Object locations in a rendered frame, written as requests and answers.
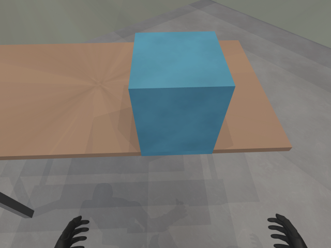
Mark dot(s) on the left robot hand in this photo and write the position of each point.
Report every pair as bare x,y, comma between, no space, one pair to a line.
66,239

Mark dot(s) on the right robot hand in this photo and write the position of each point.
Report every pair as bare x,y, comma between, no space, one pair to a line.
292,238

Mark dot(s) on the table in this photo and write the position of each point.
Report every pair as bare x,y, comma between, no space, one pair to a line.
72,101

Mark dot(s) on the carton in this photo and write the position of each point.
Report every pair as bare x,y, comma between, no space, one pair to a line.
180,89

